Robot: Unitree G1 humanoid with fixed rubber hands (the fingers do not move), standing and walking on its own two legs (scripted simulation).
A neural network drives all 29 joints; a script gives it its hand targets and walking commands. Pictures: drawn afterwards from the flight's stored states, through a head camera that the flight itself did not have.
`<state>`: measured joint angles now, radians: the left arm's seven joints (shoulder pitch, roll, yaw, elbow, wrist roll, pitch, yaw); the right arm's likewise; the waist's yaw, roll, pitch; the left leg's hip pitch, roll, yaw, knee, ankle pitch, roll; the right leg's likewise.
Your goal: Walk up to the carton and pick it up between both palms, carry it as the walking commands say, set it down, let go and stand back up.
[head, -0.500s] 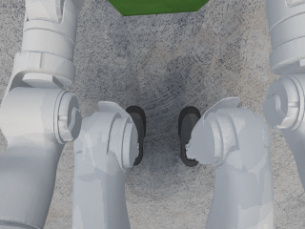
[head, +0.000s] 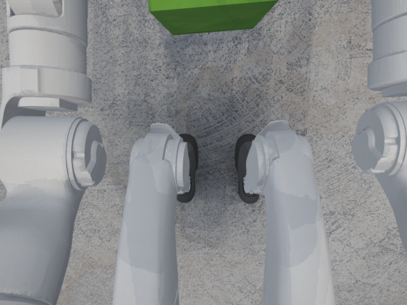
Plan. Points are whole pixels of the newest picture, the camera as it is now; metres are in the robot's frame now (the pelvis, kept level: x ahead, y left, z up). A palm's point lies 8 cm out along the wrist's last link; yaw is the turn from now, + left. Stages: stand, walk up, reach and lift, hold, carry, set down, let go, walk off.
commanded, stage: set down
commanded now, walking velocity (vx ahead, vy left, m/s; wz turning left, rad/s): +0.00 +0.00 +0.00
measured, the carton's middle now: out of the picture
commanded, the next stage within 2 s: let go in 0.68 s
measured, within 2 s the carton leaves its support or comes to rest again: neither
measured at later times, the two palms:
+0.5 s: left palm out of the picture +0.59 +0.16 +0.05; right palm out of the picture +0.58 -0.19 +0.04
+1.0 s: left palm out of the picture +0.50 +0.19 +0.08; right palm out of the picture +0.49 -0.23 +0.08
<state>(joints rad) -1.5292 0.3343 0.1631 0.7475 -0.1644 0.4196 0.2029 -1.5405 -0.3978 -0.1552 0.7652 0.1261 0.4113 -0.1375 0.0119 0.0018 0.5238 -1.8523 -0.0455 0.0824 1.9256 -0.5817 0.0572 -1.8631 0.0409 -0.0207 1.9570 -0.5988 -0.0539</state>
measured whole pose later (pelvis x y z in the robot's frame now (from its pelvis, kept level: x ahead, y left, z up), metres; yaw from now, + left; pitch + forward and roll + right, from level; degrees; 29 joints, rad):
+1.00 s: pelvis +0.04 +0.01 +0.22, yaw -3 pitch +22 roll +2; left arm -0.94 0.35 0.12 0.44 -0.14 0.43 0.08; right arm -0.92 -0.41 -0.11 0.40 0.12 0.43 -0.07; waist 0.01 -0.01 0.52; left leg -1.07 -0.05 0.05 1.03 -0.34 0.05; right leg -1.09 0.06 0.05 1.06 -0.35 -0.03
